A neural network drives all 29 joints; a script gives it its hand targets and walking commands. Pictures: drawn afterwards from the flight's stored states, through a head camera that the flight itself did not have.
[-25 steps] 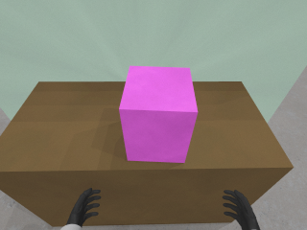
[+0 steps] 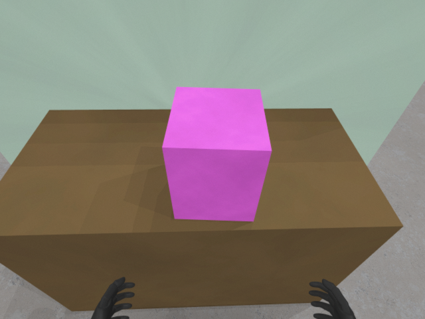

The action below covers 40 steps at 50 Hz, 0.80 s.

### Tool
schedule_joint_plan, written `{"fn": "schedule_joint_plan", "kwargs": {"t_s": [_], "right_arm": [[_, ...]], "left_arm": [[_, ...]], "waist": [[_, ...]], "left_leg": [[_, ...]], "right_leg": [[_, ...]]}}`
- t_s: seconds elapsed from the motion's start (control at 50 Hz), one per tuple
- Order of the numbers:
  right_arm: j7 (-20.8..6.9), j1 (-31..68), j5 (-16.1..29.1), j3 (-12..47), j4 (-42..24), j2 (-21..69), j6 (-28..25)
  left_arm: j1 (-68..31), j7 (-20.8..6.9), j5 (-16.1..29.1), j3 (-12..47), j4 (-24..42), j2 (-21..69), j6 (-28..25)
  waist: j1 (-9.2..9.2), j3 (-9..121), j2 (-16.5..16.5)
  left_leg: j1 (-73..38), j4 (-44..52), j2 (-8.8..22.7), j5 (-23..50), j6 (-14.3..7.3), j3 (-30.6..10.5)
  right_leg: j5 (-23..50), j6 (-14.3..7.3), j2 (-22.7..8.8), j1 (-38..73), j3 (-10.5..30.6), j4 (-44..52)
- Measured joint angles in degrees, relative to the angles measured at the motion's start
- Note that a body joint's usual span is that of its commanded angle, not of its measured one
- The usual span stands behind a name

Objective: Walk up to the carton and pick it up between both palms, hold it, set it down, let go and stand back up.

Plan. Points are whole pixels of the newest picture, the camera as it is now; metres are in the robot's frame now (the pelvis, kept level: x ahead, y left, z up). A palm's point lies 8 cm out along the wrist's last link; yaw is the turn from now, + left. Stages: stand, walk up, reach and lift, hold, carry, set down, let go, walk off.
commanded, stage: let go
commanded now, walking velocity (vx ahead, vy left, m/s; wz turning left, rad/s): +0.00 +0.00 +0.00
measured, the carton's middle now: (216, 156) +0.49 +0.02 +0.03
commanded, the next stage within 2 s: stand in 0.52 s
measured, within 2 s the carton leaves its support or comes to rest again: neither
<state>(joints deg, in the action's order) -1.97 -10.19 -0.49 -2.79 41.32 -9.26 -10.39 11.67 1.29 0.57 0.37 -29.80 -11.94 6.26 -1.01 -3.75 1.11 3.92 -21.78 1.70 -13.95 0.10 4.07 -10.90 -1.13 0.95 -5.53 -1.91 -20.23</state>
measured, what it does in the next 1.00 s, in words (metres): stands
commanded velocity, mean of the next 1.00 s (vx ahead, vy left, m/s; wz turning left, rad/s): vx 0.00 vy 0.00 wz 0.00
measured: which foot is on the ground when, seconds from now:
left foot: down 0.00-1.00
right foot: down 0.00-1.00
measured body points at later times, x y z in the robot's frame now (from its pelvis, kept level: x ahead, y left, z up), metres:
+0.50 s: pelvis -0.01 -0.01 +0.00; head +0.00 +0.01 +0.45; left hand +0.16 +0.22 -0.09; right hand +0.16 -0.24 -0.09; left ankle -0.02 +0.11 -0.75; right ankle +0.01 -0.11 -0.75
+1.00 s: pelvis -0.01 +0.01 -0.02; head -0.02 +0.01 +0.43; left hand +0.12 +0.23 -0.13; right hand +0.00 -0.26 -0.15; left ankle -0.02 +0.11 -0.75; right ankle +0.01 -0.11 -0.75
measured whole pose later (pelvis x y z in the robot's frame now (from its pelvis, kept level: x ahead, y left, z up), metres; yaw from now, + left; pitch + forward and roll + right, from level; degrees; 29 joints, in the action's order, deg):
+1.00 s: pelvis -0.01 +0.01 -0.02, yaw -7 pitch +1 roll +0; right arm 0.0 -20.3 -1.7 -3.7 46.7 -13.1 2.3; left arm 19.6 -0.4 -2.2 -1.1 -38.9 -10.7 -1.1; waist 1.2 2.5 0.1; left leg 14.0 -32.3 3.1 -19.1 -1.0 10.6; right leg -14.7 -0.5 2.4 -19.5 4.5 -33.3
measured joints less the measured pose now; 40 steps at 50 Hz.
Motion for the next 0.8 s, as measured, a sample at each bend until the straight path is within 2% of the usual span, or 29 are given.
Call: {"fn": "schedule_joint_plan", "kwargs": {"t_s": [0.52, 0.58, 0.66, 0.8], "right_arm": [[0.08, -0.09, -1.35, -0.65, 0.28, -0.29, -0.17], [0.58, 0.01, -1.49, -0.41, -0.49, -1.07, 4.47], [1.12, -0.81, -1.17, -0.94, -0.16, -2.78, 10.49], [1.07, -5.64, -1.24, -1.58, 2.04, -4.7, 12.81]], "left_arm": [[-1.05, 0.07, 0.08, 0.16, -0.08, -0.33, 1.28], [0.18, -0.84, -2.35, -0.42, -1.69, -0.35, -2.5], [2.92, -2.18, -2.95, -1.56, -4.85, -0.68, -6.3], [6.54, -2.23, -3.16, -1.89, -7.45, -0.24, -6.93]], "waist": [[0.15, -0.71, 0.2], [-0.23, 0.91, -0.34], [0.3, 2.86, -1.24], [1.33, 5.19, -1.47]], "left_leg": [[0.61, -0.93, 0.3, 0.08, 0.31, 0.13], [3.07, -3.14, 0.82, -0.92, 0.29, 0.98], [6.59, -7.94, 1.5, -3.6, 0.06, 2.21], [10.04, -11.85, 2.07, -5.75, -0.39, 3.95]], "right_leg": [[-0.38, -0.44, 0.25, -1.14, 0.12, -1.89], [-0.79, -0.35, 0.67, -3.88, 0.93, -3.76], [-2.68, -0.3, 1.19, -7.92, 2.15, -8.38], [-4.05, -0.04, 1.69, -12.1, 3.91, -12.2]]}}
